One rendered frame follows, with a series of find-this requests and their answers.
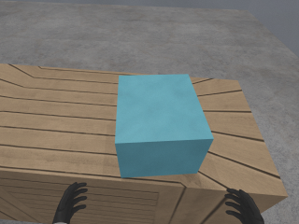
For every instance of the carton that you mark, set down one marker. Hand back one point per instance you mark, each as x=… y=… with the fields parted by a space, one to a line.
x=161 y=128

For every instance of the robot right hand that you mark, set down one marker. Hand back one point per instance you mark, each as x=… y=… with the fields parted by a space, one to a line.
x=250 y=213

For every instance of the robot left hand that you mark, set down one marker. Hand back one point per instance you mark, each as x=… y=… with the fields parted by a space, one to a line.
x=66 y=209

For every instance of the pedestal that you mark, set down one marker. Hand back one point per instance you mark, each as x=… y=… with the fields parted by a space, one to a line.
x=58 y=127

